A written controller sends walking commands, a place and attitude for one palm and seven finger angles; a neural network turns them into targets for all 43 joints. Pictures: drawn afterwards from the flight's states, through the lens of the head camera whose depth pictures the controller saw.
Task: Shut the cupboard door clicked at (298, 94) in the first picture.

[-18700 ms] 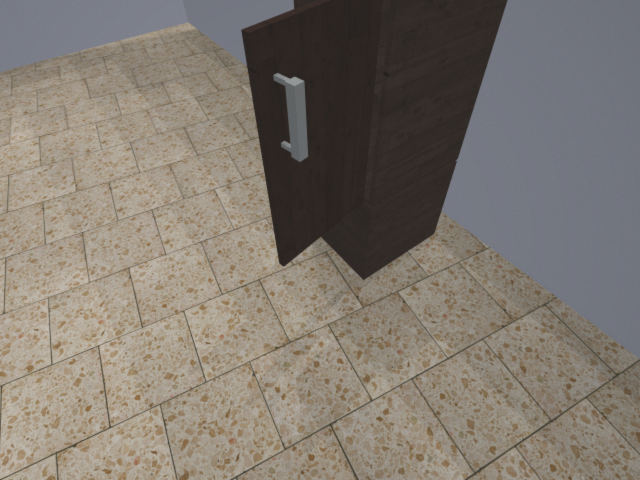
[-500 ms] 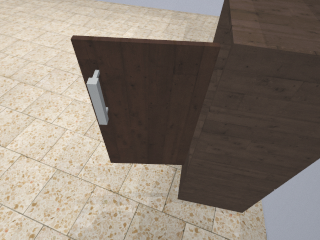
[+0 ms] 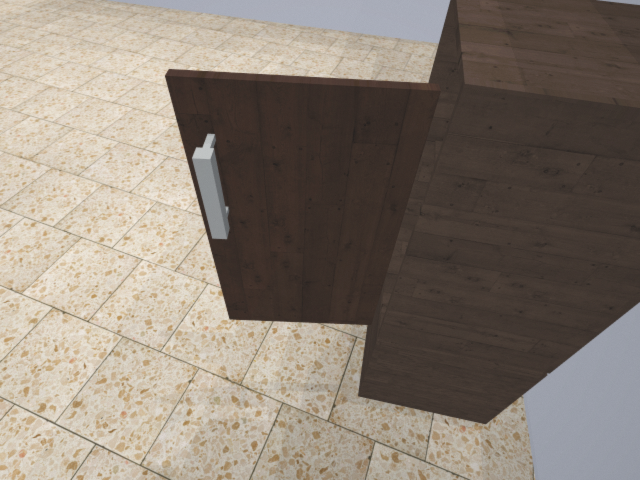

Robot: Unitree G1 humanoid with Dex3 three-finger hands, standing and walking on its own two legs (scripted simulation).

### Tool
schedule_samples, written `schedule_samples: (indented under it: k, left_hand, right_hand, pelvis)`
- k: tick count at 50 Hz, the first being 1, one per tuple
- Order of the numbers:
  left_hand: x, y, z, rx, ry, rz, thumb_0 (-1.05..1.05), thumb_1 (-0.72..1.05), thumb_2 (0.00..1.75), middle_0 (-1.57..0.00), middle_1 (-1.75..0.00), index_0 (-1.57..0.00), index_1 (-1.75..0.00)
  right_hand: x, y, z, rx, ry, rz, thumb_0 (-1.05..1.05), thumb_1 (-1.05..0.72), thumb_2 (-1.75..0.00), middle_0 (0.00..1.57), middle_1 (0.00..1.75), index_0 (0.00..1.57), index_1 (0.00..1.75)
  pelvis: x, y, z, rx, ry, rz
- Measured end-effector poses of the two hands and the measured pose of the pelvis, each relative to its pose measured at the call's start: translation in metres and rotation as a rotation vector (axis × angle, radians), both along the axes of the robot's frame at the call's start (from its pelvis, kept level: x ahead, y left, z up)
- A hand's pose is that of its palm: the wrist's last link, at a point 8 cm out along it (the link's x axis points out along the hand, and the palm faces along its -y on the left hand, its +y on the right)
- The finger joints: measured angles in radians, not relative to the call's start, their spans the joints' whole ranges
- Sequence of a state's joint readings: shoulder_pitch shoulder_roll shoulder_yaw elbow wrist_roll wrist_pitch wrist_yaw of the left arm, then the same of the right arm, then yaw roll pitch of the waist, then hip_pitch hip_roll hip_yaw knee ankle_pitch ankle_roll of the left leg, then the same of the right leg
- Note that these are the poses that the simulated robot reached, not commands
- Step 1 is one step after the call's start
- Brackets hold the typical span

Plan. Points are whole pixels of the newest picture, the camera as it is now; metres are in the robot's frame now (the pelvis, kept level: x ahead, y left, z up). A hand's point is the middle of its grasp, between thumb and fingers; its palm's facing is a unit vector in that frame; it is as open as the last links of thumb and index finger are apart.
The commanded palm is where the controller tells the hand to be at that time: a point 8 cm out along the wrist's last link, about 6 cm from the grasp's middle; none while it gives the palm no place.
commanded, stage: come to a stop and stand still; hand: left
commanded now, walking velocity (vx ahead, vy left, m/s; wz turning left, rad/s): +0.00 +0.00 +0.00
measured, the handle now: (215, 188) +0.48 +0.19 +0.09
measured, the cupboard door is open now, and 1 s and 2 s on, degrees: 100 100 100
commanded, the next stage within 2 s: look again from close up in 0.14 s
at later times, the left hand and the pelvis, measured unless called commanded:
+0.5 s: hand out of the picture +0.01 +0.20 -0.18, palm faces +0.02 -0.97 -0.22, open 7.4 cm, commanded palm none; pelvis +0.02 +0.02 -0.01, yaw +0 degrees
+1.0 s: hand (171, 415) +0.20 +0.20 -0.04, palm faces +0.28 -0.94 -0.17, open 7.2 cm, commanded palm +0.13 +0.24 -0.06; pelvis +0.03 +0.00 -0.02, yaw +5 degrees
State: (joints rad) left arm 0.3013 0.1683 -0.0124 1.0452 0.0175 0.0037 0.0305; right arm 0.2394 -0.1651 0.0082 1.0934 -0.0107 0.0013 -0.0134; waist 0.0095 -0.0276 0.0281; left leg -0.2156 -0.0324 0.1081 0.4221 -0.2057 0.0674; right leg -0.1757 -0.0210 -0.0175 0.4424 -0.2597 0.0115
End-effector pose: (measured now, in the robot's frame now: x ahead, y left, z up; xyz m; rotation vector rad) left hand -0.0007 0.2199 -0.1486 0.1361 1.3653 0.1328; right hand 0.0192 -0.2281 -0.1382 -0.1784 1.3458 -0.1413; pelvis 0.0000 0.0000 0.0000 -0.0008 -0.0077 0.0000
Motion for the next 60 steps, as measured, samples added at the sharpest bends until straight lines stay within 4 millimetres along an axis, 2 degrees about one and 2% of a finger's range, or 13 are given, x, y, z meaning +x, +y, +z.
schedule_samples:
  k: [8, 13, 17, 23, 34, 43, 44, 45, 47, 51, 53, 56, 60]
  left_hand:
    - [-0.022, 0.0, -0.001, -0.016, 0.068, 0.015, 0.0, 0.91, 0.9, -0.2, -0.3, -0.2, -0.3]
    - [-0.024, 0.006, -0.003, -0.001, 0.08, 0.005, 0.0, 0.91, 0.9, -0.2, -0.3, -0.2, -0.3]
    - [-0.017, 0.015, 0.001, 0.023, 0.069, 0.012, 0.0, 0.91, 0.9, -0.2, -0.3, -0.2, -0.3]
    - [0.003, 0.023, 0.005, 0.049, 0.033, 0.013, 0.0, 0.91, 0.9, -0.2, -0.3, -0.2, -0.3]
    - [0.041, 0.017, -0.001, 0.023, -0.021, -0.017, 0.0, 0.91, 0.9, -0.2, -0.3, -0.2, -0.3]
    - [0.045, 0.014, -0.004, 0.017, -0.001, -0.023, 0.0, 0.91, 0.9, -0.2, -0.3, -0.2, -0.3]
    - [0.055, 0.019, 0.001, 0.024, -0.053, 0.043, 0.0, 0.91, 0.9, -0.2, -0.3, -0.2, -0.3]
    - [0.074, 0.025, 0.014, 0.054, -0.179, 0.068, 0.01, 0.91, 0.9, -0.2, -0.3, -0.21, -0.3]
    - [0.115, 0.032, 0.055, 0.122, -0.495, 0.089, 0.01, 0.91, 0.9, -0.21, -0.31, -0.21, -0.3]
    - [0.182, 0.023, 0.142, 0.122, -1.009, 0.089, 0.01, 0.91, 0.9, -0.23, -0.34, -0.23, -0.33]
    - [0.201, 0.015, 0.165, 0.083, -1.215, 0.048, 0.01, 0.91, 0.9, -0.25, -0.36, -0.25, -0.36]
    - [0.203, 0.004, 0.165, -0.025, -1.361, -0.036, 0.0, 0.91, 0.9, -0.29, -0.41, -0.29, -0.4]
    - [0.166, -0.002, 0.123, -0.121, -1.296, -0.128, 0.0, 0.91, 0.9, -0.36, -0.48, -0.36, -0.47]
  right_hand:
    - [-0.022, 0.009, 0.0, 0.005, 0.065, -0.018, 0.0, -0.91, -0.9, 0.2, 0.3, 0.2, 0.3]
    - [-0.018, 0.015, -0.008, 0.017, 0.051, 0.001, 0.0, -0.91, -0.9, 0.2, 0.3, 0.2, 0.3]
    - [-0.008, 0.022, -0.015, 0.034, 0.025, 0.011, 0.01, -0.91, -0.9, 0.2, 0.3, 0.2, 0.3]
    - [0.01, 0.022, -0.017, 0.032, -0.007, 0.018, 0.01, -0.93, -0.9, 0.2, 0.3, 0.2, 0.3]
    - [0.032, 0.012, -0.006, -0.001, -0.036, 0.018, 0.01, -0.92, -0.9, 0.2, 0.3, 0.2, 0.3]
    - [0.034, 0.01, -0.002, -0.012, -0.009, 0.009, 0.0, -0.91, -0.9, 0.2, 0.3, 0.2, 0.3]
    - [0.036, 0.008, 0.0, -0.021, -0.047, 0.008, 0.0, -0.91, -0.9, 0.2, 0.3, 0.2, 0.3]
    - [0.04, 0.006, 0.003, -0.038, -0.122, 0.006, 0.0, -0.91, -0.9, 0.2, 0.3, 0.2, 0.3]
    - [0.049, 0.0, 0.008, -0.055, -0.257, 0.015, 0.01, -0.91, -0.9, 0.2, 0.3, 0.2, 0.3]
    - [0.083, -0.012, 0.011, -0.012, -0.468, 0.072, 0.01, -0.9, -0.9, 0.2, 0.3, 0.2, 0.3]
    - [0.105, -0.019, 0.01, 0.0, -0.569, 0.093, 0.01, -0.9, -0.9, 0.2, 0.3, 0.2, 0.3]
    - [0.137, -0.03, 0.015, -0.005, -0.677, 0.112, 0.01, -0.9, -0.9, 0.2, 0.3, 0.2, 0.3]
    - [0.172, -0.042, 0.031, -0.039, -0.802, 0.166, 0.01, -0.9, -0.9, 0.2, 0.3, 0.2, 0.3]
  pelvis:
    - [0.003, 0.005, 0.001, -0.001, 0.0, 0.0]
    - [0.003, 0.011, -0.005, -0.015, 0.01, 0.013]
    - [0.008, 0.017, -0.007, -0.012, 0.013, 0.017]
    - [0.018, 0.019, -0.007, -0.001, 0.01, 0.007]
    - [0.029, 0.014, -0.004, 0.004, 0.004, -0.005]
    - [0.034, 0.011, -0.003, -0.001, 0.01, -0.005]
    - [0.032, 0.01, -0.005, -0.004, 0.009, 0.006]
    - [0.028, 0.009, -0.007, -0.005, 0.004, 0.02]
    - [0.027, 0.005, -0.011, 0.004, -0.008, 0.053]
    - [0.028, 0.0, -0.019, 0.026, 0.022, 0.096]
    - [0.024, -0.005, -0.031, 0.045, 0.052, 0.088]
    - [0.017, -0.014, -0.043, 0.033, 0.102, 0.066]
    - [0.006, -0.028, -0.062, 0.033, 0.156, 0.034]
